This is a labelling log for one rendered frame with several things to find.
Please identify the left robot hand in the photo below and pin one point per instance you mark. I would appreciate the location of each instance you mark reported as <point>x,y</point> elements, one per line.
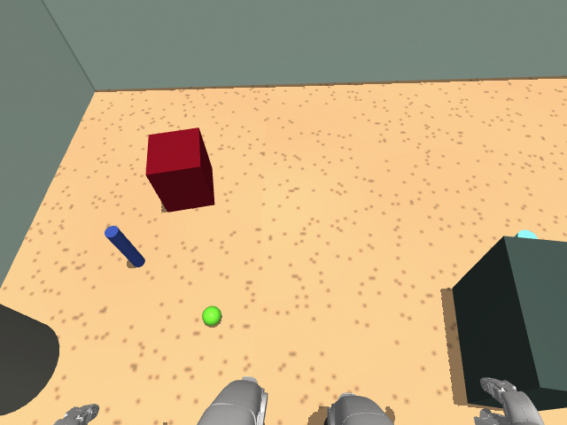
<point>79,415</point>

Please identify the right robot hand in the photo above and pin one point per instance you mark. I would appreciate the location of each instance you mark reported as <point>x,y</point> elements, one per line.
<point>516,405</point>

